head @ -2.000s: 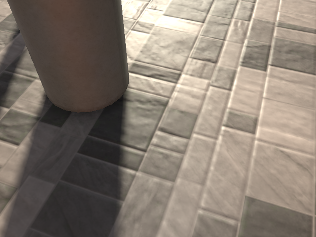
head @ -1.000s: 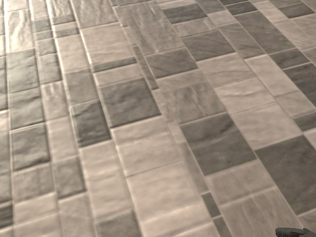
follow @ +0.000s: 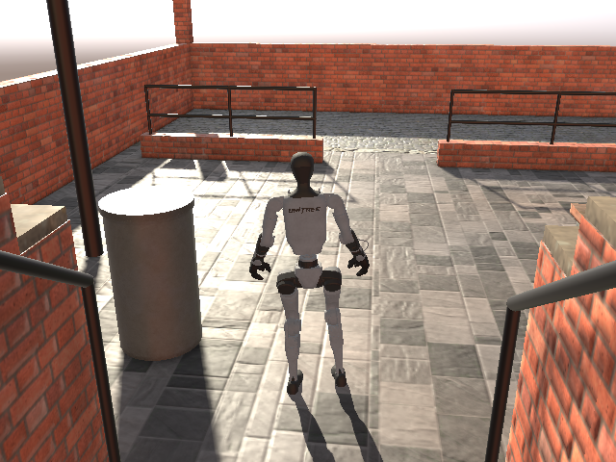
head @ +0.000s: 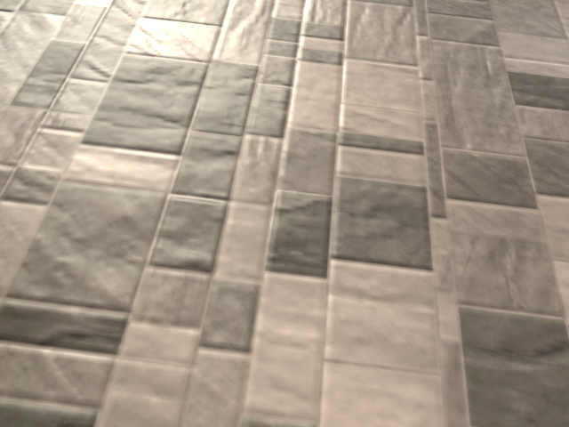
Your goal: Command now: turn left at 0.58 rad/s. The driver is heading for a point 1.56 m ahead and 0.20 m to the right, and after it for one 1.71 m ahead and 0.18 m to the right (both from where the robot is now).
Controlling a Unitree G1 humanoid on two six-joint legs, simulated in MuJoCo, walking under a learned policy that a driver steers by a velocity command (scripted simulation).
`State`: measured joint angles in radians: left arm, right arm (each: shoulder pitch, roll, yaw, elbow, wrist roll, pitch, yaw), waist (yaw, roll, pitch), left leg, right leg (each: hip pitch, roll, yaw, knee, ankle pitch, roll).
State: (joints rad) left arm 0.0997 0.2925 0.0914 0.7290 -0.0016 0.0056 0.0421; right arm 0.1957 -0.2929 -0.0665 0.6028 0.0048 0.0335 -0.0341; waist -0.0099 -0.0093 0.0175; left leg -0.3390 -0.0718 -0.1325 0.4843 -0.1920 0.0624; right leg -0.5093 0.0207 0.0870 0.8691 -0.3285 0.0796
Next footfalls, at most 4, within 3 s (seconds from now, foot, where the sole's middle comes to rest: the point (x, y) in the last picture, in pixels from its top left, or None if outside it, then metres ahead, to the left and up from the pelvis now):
0.18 right None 0.06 -0.14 -0.78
0.56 left None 0.12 0.14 -0.78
1.06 right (298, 414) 0.48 -0.05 -0.78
1.54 left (234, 298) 0.78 0.11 -0.78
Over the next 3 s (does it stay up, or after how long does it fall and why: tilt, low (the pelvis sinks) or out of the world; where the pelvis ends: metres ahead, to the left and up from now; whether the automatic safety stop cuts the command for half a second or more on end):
stays up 1.33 -0.24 -0.01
